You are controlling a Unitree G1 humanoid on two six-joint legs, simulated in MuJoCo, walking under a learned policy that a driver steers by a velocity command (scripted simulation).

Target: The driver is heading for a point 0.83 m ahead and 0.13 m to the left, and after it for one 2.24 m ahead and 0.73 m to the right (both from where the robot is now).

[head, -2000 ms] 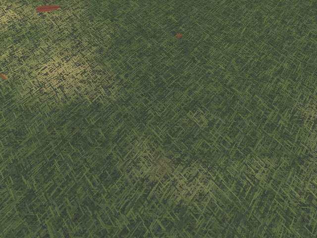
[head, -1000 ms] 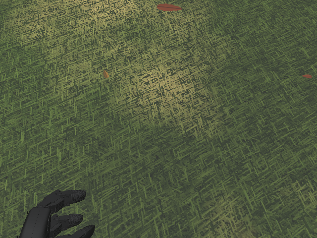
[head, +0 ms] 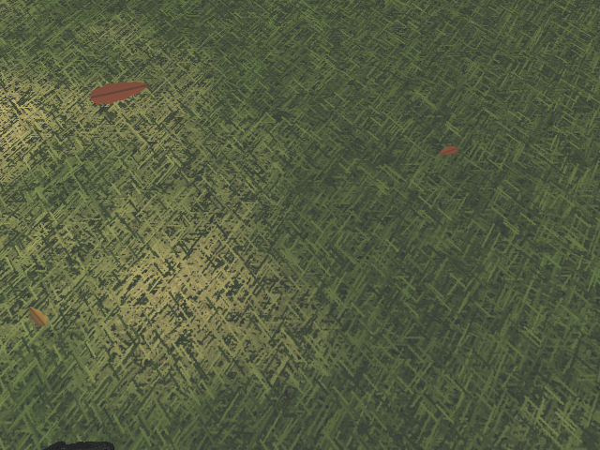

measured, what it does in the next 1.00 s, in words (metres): walks ahead: left foot, then right foot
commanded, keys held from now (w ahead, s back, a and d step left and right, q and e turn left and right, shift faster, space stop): e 0.04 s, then no key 0.02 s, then w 0.44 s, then w+q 0.50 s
